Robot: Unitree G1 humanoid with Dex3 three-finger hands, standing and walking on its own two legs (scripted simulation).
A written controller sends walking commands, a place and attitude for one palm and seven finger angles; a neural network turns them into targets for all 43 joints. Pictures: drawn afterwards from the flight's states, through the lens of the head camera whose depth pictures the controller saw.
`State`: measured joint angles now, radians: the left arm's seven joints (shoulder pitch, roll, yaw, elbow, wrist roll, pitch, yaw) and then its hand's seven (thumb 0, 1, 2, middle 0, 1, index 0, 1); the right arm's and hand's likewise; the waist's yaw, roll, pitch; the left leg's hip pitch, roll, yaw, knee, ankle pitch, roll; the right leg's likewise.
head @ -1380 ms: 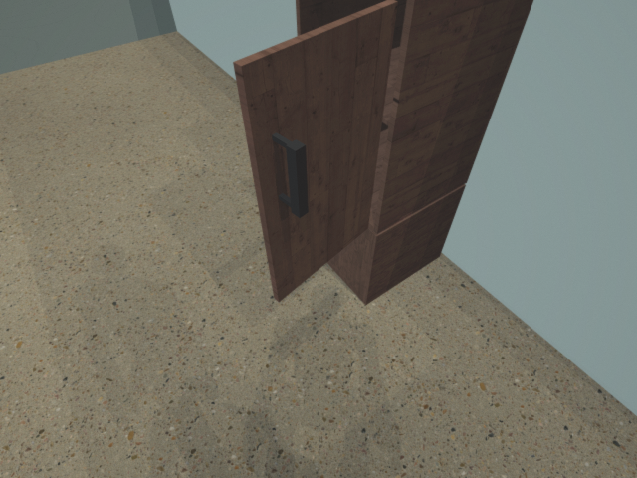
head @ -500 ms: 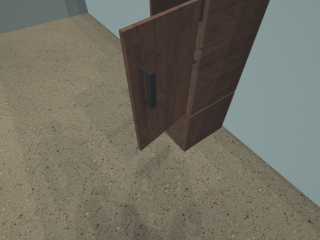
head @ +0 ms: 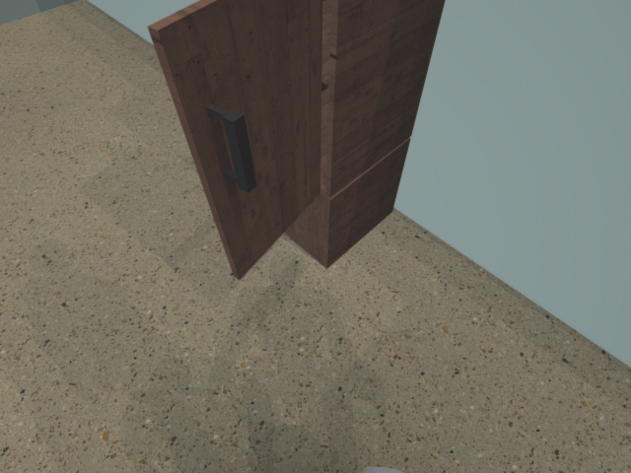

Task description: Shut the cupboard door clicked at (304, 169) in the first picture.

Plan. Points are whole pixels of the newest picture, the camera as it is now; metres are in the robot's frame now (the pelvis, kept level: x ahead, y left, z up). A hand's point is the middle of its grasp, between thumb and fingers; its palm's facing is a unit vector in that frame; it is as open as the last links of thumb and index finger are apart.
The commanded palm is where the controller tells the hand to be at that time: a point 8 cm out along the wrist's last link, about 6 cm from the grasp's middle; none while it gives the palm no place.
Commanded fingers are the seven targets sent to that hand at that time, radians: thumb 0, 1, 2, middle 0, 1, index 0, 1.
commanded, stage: walk around to get in front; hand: left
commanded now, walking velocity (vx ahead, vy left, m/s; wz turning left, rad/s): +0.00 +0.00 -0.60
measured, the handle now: (231, 149) +0.57 +0.18 +0.05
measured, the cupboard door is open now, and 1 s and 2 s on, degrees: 100 100 100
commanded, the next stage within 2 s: none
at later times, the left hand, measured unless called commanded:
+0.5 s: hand out of the picture +0.10 +0.14 -0.16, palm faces -0.21 -0.95 -0.23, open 7.4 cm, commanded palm none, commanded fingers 0.00 0.90 0.90 -0.20 -0.30 -0.20 -0.30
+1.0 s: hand (301, 406) +0.23 +0.05 -0.16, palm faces -0.56 -0.78 -0.29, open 7.4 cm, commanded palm none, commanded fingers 0.00 0.90 0.90 -0.20 -0.30 -0.20 -0.30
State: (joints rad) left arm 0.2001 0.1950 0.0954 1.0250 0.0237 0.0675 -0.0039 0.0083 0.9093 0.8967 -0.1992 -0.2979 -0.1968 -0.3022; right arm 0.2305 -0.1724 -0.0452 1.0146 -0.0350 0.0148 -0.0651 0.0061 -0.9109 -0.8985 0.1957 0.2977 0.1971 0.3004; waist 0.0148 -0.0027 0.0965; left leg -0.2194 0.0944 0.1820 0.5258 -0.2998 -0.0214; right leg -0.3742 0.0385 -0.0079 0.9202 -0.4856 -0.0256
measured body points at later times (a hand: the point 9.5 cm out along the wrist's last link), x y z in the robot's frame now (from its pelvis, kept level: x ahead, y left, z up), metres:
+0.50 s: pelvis +0.01 -0.04 +0.00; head +0.07 -0.06 +0.45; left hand +0.11 +0.19 -0.14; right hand +0.09 -0.32 -0.13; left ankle +0.03 +0.10 -0.69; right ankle -0.02 -0.13 -0.73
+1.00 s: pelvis +0.01 -0.07 -0.01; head +0.06 -0.13 +0.43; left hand +0.26 +0.09 -0.14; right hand -0.13 -0.30 -0.17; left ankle +0.05 +0.09 -0.71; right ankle -0.05 -0.15 -0.74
